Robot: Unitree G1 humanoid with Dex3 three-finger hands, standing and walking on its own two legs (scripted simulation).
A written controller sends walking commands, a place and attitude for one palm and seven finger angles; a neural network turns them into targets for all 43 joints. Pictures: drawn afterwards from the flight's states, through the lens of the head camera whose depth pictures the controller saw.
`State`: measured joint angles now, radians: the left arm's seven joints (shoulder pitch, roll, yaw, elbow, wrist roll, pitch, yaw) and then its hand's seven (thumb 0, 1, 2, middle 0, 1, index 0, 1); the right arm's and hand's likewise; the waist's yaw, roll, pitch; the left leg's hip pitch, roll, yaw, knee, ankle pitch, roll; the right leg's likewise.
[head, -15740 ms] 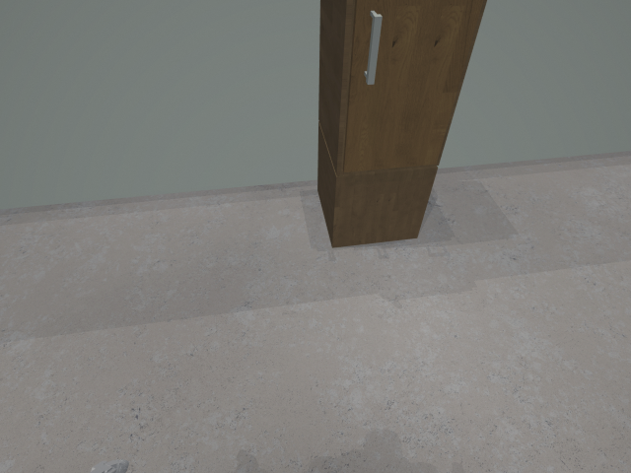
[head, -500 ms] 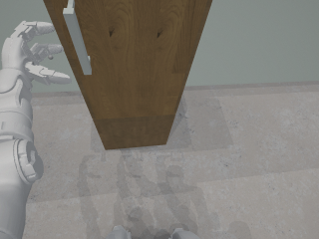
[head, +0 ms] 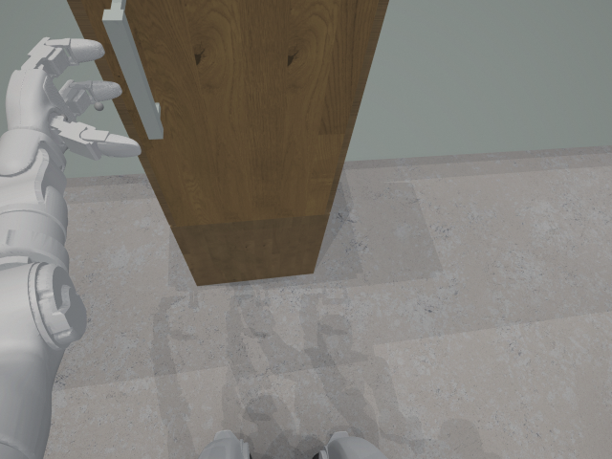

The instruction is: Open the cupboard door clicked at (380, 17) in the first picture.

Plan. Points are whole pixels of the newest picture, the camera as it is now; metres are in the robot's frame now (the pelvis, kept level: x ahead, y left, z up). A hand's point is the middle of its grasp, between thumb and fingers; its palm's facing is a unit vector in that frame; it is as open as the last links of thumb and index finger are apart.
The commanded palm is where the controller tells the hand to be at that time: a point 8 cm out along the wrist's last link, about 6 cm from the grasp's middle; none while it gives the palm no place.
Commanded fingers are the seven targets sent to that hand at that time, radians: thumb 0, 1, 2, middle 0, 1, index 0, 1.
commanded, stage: slide the fingers in behind the handle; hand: left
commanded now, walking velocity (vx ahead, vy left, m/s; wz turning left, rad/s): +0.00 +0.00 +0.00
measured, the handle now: (139, 73) +0.58 +0.16 +0.13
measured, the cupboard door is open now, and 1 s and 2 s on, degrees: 0 0 0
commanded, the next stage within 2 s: close the thumb around the handle in 1.36 s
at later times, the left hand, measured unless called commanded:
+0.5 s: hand (131, 102) +0.53 +0.17 +0.13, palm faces +0.01 -1.00 +0.02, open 14.0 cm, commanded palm +0.51 +0.21 +0.12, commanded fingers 0.00 -0.50 0.30 -0.30 -1.20 -0.30 -1.20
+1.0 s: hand (158, 105) +0.53 +0.14 +0.13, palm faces +0.06 -1.00 +0.00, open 14.0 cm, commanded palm +0.50 +0.18 +0.12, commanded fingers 0.00 -0.50 0.30 -0.30 -1.20 -0.30 -1.20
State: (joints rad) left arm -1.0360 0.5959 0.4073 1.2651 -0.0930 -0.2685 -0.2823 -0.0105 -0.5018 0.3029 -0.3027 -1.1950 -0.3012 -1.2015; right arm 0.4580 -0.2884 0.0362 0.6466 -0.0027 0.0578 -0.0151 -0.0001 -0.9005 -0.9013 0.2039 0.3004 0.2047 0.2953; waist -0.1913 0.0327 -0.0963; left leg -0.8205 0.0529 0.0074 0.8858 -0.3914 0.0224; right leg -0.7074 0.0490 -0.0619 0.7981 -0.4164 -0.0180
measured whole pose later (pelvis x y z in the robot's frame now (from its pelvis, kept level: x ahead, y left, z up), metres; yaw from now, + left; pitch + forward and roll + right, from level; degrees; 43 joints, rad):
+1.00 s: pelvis +0.00 -0.02 +0.00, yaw +0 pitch +18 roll -2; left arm -1.01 0.44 0.36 1.22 -0.07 -0.30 -0.10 -0.01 -0.50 0.30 -0.30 -1.20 -0.30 -1.20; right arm 0.43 -0.27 0.02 0.65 -0.01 0.03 0.02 0.00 -0.90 -0.90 0.20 0.30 0.20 0.30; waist -0.18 0.04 -0.10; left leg -0.79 0.05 0.01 0.86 -0.38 0.00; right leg -0.69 0.05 -0.06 0.81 -0.43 -0.04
